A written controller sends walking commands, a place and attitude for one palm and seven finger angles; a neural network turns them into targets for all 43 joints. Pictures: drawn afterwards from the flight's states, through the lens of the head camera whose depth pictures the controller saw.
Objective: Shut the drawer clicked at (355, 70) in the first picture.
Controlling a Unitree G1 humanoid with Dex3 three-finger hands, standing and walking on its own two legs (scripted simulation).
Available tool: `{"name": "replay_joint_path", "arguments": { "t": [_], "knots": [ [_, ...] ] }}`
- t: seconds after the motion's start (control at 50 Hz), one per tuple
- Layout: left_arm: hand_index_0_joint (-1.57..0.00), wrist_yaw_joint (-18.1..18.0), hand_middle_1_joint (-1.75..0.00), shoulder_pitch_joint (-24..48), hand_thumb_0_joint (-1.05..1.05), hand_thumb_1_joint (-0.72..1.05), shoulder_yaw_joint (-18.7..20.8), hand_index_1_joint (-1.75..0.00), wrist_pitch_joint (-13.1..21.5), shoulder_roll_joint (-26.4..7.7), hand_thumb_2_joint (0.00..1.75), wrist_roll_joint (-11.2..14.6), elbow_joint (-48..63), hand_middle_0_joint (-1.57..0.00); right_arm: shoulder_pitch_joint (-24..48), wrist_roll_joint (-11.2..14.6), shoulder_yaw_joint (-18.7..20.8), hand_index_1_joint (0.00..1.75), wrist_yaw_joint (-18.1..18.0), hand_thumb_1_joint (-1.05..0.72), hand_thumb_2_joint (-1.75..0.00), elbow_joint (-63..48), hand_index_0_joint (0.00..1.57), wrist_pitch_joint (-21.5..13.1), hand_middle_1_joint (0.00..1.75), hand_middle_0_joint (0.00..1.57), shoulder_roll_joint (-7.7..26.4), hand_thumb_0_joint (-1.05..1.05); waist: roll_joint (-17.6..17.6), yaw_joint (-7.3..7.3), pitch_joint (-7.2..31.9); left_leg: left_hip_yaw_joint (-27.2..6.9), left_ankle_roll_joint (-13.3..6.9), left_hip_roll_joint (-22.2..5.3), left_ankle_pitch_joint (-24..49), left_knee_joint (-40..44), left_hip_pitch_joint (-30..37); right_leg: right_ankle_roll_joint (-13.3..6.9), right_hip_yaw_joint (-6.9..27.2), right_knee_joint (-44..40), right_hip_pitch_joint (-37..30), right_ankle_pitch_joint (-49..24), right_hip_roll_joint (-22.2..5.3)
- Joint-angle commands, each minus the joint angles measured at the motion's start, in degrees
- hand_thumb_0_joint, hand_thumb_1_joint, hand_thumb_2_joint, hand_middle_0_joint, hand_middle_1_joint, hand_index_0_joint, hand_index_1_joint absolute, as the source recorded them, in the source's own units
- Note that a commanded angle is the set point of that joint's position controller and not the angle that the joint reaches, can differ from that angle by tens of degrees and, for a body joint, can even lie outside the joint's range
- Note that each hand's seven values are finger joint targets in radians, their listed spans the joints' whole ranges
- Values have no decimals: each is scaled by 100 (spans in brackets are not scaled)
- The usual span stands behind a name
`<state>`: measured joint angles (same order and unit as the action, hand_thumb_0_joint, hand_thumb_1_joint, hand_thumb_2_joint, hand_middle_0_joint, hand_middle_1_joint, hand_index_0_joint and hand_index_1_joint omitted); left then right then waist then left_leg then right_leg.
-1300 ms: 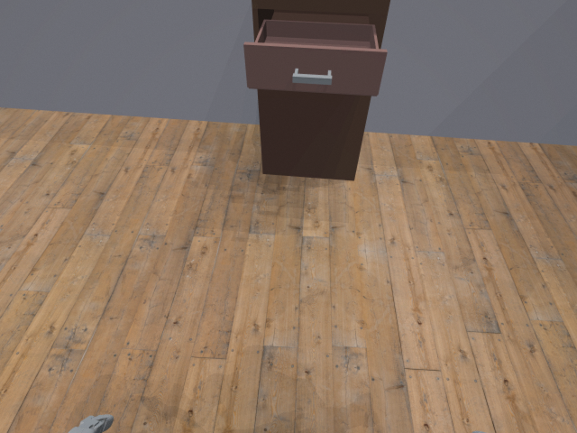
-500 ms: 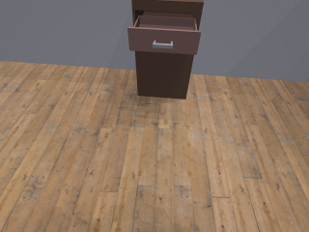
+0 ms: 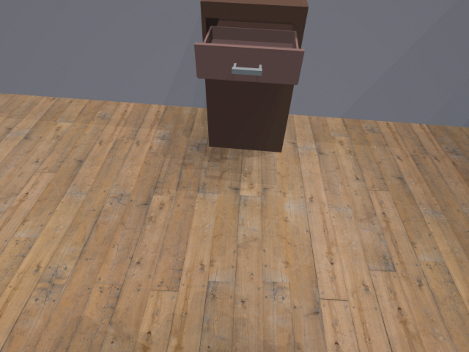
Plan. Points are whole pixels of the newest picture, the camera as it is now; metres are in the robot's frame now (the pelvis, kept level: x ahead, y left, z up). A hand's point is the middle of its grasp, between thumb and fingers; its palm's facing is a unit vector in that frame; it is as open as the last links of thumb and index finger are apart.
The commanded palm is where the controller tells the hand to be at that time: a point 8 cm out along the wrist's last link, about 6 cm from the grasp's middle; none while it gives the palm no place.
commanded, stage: look at it before walking up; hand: left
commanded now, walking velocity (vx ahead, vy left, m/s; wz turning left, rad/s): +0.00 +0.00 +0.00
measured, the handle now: (247, 68) +1.14 +0.02 -0.05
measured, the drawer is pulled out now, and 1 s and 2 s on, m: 0.30 0.30 0.30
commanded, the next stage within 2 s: walk to a spot facing it in 0.14 s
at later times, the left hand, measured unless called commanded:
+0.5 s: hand out of the picture +0.04 +0.21 -0.18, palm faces -0.06 -0.97 -0.23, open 7.4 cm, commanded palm none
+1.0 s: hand out of the picture +0.13 +0.16 -0.18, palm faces -0.10 -0.98 -0.15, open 7.4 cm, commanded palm none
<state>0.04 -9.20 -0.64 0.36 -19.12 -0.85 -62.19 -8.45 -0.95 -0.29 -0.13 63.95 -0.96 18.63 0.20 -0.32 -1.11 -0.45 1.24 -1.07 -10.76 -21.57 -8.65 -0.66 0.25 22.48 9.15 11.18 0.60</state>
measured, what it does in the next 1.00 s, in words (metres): walks ahead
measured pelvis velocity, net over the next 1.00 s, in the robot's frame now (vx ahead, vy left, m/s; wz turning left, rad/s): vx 0.20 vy -0.01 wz -0.22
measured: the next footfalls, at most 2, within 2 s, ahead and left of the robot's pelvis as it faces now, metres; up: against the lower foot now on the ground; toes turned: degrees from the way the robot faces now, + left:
left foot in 1.06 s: +0.40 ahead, +0.08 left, +0.00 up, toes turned -6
right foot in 1.52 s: +0.46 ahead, -0.21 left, +0.00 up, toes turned -34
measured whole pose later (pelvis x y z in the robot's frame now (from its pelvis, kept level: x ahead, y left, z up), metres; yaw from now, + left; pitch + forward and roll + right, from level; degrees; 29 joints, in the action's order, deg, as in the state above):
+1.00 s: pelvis +0.20 -0.01 -0.01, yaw -12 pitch -1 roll -1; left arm -0.9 -27.3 1.9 3.7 -7.2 -1.8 -64.7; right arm -7.2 -1.2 3.4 1.7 56.9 -2.3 8.5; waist 0.7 -3.2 -2.5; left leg 5.0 0.7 -6.1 -11.8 -40.6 -29.9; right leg -1.1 0.8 19.5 -2.2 20.7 1.5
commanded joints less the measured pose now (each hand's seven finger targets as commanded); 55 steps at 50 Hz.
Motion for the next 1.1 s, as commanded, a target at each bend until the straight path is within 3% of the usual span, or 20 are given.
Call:
{"name": "replay_joint_path", "arguments": {
  "t": [0.0,0.22,0.26,0.36,0.44,0.48,0.52,0.56,0.58,0.6,0.62,0.66,0.74,0.84,0.94,0.98,1.0,1.02,1.04,1.08],
  "knots": [
    [-20,-62,-30,225,0,90,263,-30,131,-1156,90,19,335,-20,241,32,208,30,-57,-90,-90,-368,20,-100,30,20,1132,0,11,21,126,-510,-237,-538,204,381,-23,-122,754,-586,171,95,-706],
    [-20,-73,-30,163,0,90,253,-30,144,-1145,90,26,301,-20,223,43,201,30,-66,-90,-90,-336,20,-115,30,20,1134,0,-64,12,244,-522,-236,-587,487,397,38,-118,683,-491,-10,-356,-705],
    [-20,-88,-30,-248,0,90,117,-30,31,-470,90,26,109,-20,-149,-6,51,30,-43,-90,-90,-172,20,-29,30,20,433,0,28,9,272,-284,-129,-524,-234,222,59,-60,721,-460,69,509,-651],
    [-20,33,-30,-600,0,90,259,-30,-61,-441,90,-33,261,-20,-509,-50,184,30,-24,-90,-90,-288,20,-11,30,20,456,0,7,-4,-624,-238,-271,-518,-2163,38,-569,-320,1083,-266,922,2262,-436],
    [-20,93,-30,-620,0,90,320,-30,56,-52,90,-46,543,-20,-1099,-33,369,30,-73,-90,-90,-344,20,-125,30,20,651,0,-794,186,-599,-1216,-808,-1427,-2245,591,163,-238,268,1434,1828,1478,135],
    [-20,116,-30,-245,0,90,331,-30,112,97,90,-46,770,-20,-1407,-16,452,30,-81,-90,-90,-333,20,-202,30,20,626,0,-1155,337,-716,-1522,-1222,-1996,-1283,835,685,-120,-113,2245,2537,1685,-92],
    [-20,147,-30,-302,0,90,363,-30,168,282,90,-40,782,-20,-1333,-55,437,30,-91,-90,-90,-326,20,-243,30,20,447,0,-813,195,-690,-917,-1140,-1970,-118,507,419,-101,-226,1956,2023,1657,-313],
    [-20,162,-30,-1401,0,90,409,-30,206,395,90,-57,404,-20,-940,-48,405,30,-92,-90,-90,-387,20,-235,30,20,307,0,-424,-351,-270,166,-627,-1335,-47,-799,-548,-164,-541,684,16,624,-98],
    [-20,99,-30,-2158,0,90,515,-30,260,-53,90,-80,147,-20,-794,21,355,30,-51,-90,-90,-497,20,-268,30,20,21,0,756,-670,-25,840,-313,-762,-350,-2363,-1712,-469,693,-5,-1176,955,-789],
    [-20,1,-30,-2959,0,90,638,-30,325,-570,90,-22,-49,-20,-277,41,277,30,4,-90,-90,-868,20,-337,30,20,-258,0,2088,-917,-114,1122,-112,-157,-2092,-3861,-3107,-1111,3043,-947,-1670,559,-2153],
    [-20,-76,-30,-3039,0,90,592,-30,336,-416,90,23,-118,-20,115,6,333,30,0,-90,-90,-936,20,-339,30,20,-68,0,1274,-912,-353,411,-165,-399,-2013,-4399,-3382,-1377,3293,-974,-1401,98,-2215],
    [-20,-129,-30,-2378,0,90,505,-30,338,-49,90,-34,50,-20,57,-23,364,30,14,-90,-90,-842,20,-308,30,20,-318,0,246,-491,-625,182,-95,-675,-1374,-4669,-3447,-1475,2671,-924,-831,206,-2061],
    [-20,-143,-30,-1929,0,90,431,-30,414,275,90,-56,142,-20,-313,-47,419,30,92,-90,-90,-712,20,-140,30,20,-564,0,404,-58,-626,374,88,-732,-524,-4081,-2940,-1172,1508,-1235,-40,42,-1534],
    [-20,-154,-30,-2016,0,90,442,-30,479,275,90,-56,13,-20,165,-15,433,30,197,-90,-90,-1005,20,-168,30,20,-664,0,515,-120,-648,479,90,-677,35,-2928,-2899,-1041,1046,-1282,-256,-373,-1307],
    [-20,-154,-30,-2037,0,90,497,-30,419,206,90,-73,-71,-20,431,12,419,30,193,-90,-90,-1171,20,-264,30,20,-689,0,623,-179,-659,731,-99,-339,-104,-1736,-1741,-845,914,-871,-230,-1179,-1218],
    [-20,-142,-30,-1903,0,90,522,-30,397,178,90,-56,-49,-20,-445,-25,464,30,103,-90,-90,-929,20,-314,30,20,-514,0,515,232,-276,869,-193,-91,12,-1132,-430,-694,612,223,-20,-1968,-947],
    [-20,-120,-30,-1908,0,90,514,-30,391,305,90,-34,-22,-20,-1297,-63,526,30,20,-90,-90,-674,20,-338,30,20,-241,0,161,549,134,606,-325,-310,-43,-964,871,-568,493,1393,613,-1911,-716],
    [-20,-71,-30,-2142,0,90,513,-30,370,643,90,21,110,-20,-2090,-159,678,30,-62,-90,-90,-527,20,-369,30,20,415,0,-1112,751,873,-1431,-824,-1847,-573,-411,2114,-310,-13,3222,1798,-54,-68],
    [-20,-35,-30,-1873,0,90,469,-30,422,718,90,9,330,-20,-2484,-95,687,30,-69,-90,-90,-459,20,-323,30,20,676,0,-1581,748,977,-2893,-1216,-2751,-912,675,1988,-252,-56,4761,2425,1960,258],
    [-20,-21,-30,-1398,0,90,454,-30,340,707,90,-54,443,-20,-1401,-45,569,30,-67,-90,-90,-695,20,-297,30,20,147,0,-998,396,74,-2396,-1229,-2643,-2572,1122,413,-305,113,5599,2911,1415,-382]
  ]
}}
